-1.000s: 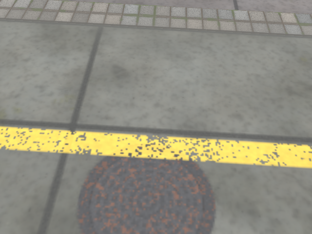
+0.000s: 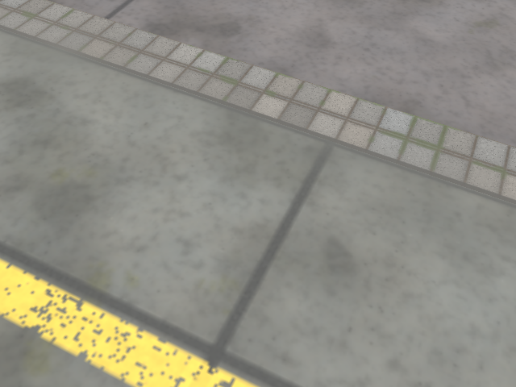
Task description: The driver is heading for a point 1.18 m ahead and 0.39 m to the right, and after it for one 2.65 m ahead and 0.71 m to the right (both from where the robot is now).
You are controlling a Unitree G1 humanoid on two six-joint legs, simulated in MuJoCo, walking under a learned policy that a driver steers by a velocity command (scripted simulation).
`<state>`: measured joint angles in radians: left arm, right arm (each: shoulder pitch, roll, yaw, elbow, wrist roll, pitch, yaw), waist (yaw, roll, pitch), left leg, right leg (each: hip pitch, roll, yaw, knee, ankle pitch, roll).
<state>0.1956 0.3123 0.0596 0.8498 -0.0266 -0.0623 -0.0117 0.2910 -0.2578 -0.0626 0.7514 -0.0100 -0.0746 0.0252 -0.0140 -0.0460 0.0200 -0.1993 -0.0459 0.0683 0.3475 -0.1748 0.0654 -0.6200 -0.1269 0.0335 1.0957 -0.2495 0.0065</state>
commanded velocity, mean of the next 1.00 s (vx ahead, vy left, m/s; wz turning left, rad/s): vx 0.50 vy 0.00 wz -0.46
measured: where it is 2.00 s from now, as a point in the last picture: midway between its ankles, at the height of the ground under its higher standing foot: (390, 219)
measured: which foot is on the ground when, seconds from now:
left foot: down 0.00-0.34, up 0.36-0.78, down 0.80-1.00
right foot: up 0.00-0.30, down 0.32-0.80, up 0.82-1.00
